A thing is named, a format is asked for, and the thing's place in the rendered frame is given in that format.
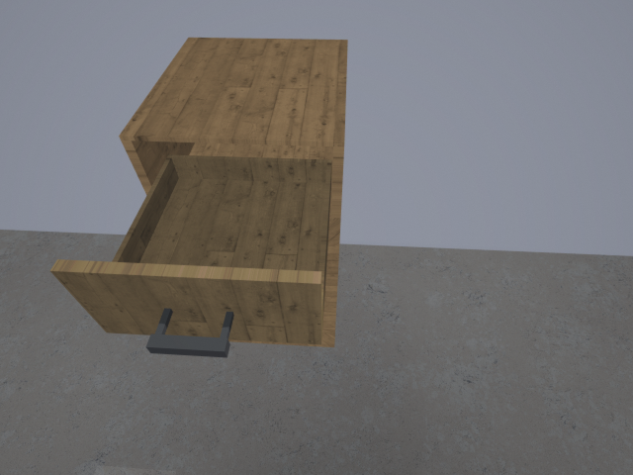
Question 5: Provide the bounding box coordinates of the cabinet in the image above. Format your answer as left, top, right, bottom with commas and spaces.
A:
119, 38, 348, 347

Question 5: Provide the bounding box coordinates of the handle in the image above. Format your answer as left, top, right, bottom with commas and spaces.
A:
146, 308, 234, 357

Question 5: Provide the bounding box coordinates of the drawer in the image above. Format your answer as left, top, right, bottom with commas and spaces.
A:
50, 154, 332, 344

